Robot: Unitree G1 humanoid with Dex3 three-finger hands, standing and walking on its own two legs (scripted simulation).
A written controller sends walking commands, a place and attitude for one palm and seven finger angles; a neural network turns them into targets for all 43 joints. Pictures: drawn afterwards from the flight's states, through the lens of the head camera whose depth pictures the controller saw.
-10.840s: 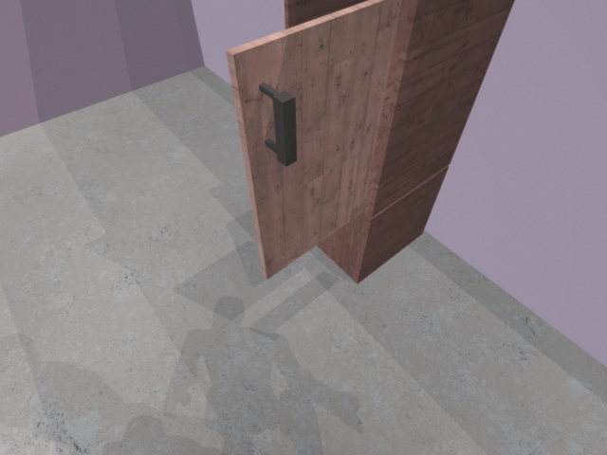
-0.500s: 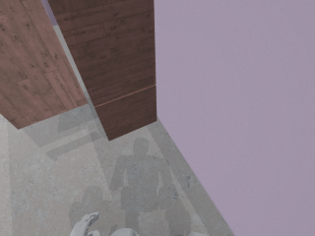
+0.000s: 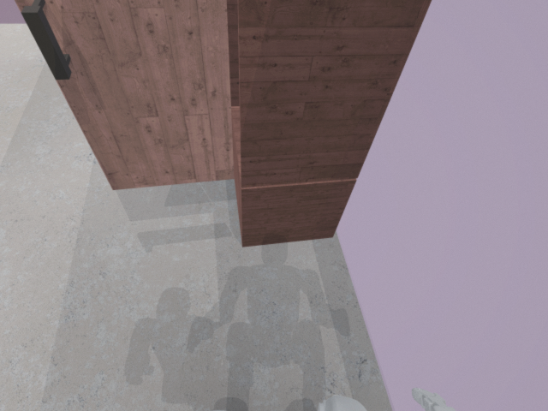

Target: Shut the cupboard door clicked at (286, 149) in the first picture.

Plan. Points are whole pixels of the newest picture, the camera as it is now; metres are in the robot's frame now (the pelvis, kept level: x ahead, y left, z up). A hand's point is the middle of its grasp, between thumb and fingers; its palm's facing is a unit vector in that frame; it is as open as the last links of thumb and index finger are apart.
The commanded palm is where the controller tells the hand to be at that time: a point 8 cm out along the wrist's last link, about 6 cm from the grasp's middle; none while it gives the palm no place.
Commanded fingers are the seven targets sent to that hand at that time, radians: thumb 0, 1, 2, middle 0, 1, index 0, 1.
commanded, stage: turn to face it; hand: left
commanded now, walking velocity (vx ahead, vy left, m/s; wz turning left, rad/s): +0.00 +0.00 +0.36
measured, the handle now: (51, 38) +0.67 +0.48 +0.13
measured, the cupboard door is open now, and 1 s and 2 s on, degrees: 91 91 91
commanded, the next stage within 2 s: take the last steps up to it in 0.30 s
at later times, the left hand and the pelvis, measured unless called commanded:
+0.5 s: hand out of the picture +0.04 +0.15 -0.16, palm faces +0.22 -0.95 -0.23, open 7.2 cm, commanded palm none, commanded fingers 0.00 0.90 0.90 -0.20 -0.30 -0.20 -0.30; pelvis +0.03 -0.05 +0.00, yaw +12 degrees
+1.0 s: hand (155, 394) +0.15 +0.20 -0.17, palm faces +0.25 -0.95 -0.19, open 7.4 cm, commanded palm none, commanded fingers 0.00 0.90 0.90 -0.20 -0.30 -0.20 -0.30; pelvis +0.13 +0.01 -0.01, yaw +14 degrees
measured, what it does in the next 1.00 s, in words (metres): walks ahead: right foot, then left foot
